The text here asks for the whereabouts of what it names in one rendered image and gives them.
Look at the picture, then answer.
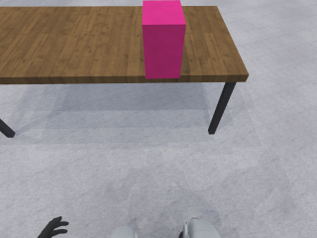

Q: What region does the carton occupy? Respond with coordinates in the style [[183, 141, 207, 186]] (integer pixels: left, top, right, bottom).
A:
[[142, 0, 186, 79]]

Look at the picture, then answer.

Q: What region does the table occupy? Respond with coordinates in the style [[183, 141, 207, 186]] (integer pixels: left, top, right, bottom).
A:
[[0, 6, 249, 138]]

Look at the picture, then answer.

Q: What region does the robot thigh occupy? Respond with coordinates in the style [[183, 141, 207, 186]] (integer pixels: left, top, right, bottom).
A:
[[182, 218, 221, 238], [110, 226, 138, 238]]

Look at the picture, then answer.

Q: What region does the robot right thigh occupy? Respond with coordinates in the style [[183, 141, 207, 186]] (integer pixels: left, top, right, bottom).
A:
[[182, 218, 221, 238]]

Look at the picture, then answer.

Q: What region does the robot left hand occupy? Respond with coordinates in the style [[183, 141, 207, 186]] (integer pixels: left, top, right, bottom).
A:
[[38, 216, 69, 238]]

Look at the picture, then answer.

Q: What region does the robot left thigh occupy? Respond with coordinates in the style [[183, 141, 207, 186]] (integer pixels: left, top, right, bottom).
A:
[[110, 226, 138, 238]]

